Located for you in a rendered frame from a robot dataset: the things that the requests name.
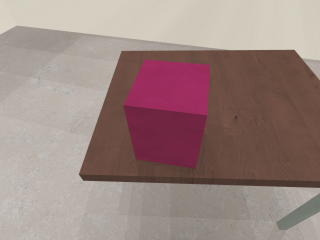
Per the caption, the carton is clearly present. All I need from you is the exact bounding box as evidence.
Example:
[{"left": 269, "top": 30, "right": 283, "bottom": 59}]
[{"left": 123, "top": 60, "right": 210, "bottom": 169}]

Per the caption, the table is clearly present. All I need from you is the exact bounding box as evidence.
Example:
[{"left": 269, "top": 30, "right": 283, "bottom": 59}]
[{"left": 79, "top": 50, "right": 320, "bottom": 230}]

